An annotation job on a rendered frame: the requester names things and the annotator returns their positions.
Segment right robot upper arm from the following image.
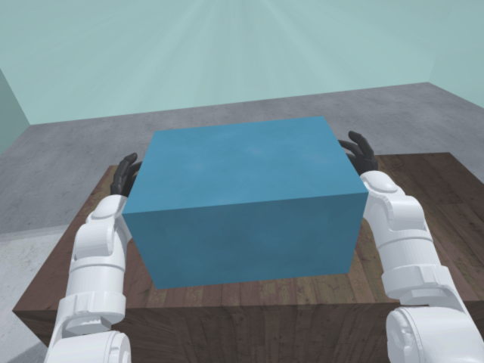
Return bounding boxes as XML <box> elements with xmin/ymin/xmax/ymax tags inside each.
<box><xmin>386</xmin><ymin>306</ymin><xmax>484</xmax><ymax>363</ymax></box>

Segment robot right forearm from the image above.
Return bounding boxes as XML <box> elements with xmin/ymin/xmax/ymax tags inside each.
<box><xmin>360</xmin><ymin>171</ymin><xmax>484</xmax><ymax>349</ymax></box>

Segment pedestal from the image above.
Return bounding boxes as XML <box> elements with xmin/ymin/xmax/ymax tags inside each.
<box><xmin>12</xmin><ymin>152</ymin><xmax>484</xmax><ymax>363</ymax></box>

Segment left robot upper arm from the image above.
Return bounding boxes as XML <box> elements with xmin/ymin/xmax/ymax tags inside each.
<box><xmin>46</xmin><ymin>330</ymin><xmax>131</xmax><ymax>363</ymax></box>

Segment robot right hand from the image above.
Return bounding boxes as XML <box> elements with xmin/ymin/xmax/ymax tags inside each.
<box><xmin>338</xmin><ymin>131</ymin><xmax>378</xmax><ymax>177</ymax></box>

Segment robot left forearm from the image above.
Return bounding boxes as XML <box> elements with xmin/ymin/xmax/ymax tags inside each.
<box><xmin>44</xmin><ymin>195</ymin><xmax>132</xmax><ymax>363</ymax></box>

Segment carton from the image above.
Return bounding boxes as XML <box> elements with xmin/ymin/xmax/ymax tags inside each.
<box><xmin>122</xmin><ymin>116</ymin><xmax>369</xmax><ymax>289</ymax></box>

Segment robot left hand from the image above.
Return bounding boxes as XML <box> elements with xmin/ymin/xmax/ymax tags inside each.
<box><xmin>110</xmin><ymin>153</ymin><xmax>143</xmax><ymax>197</ymax></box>

